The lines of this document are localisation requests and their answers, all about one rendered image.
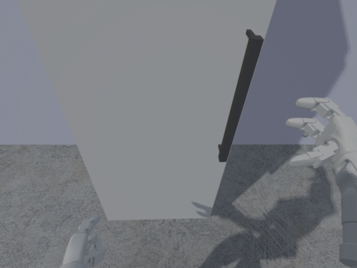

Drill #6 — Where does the left robot hand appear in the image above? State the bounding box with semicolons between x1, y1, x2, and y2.
62;214;105;268

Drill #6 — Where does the right robot hand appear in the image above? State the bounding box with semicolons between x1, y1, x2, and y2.
286;97;357;169

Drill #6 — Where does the right robot forearm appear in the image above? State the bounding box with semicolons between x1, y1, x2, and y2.
331;151;357;268

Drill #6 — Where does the fridge door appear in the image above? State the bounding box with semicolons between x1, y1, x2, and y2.
17;0;276;221

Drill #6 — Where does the handle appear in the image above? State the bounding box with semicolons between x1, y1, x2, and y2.
218;30;264;162

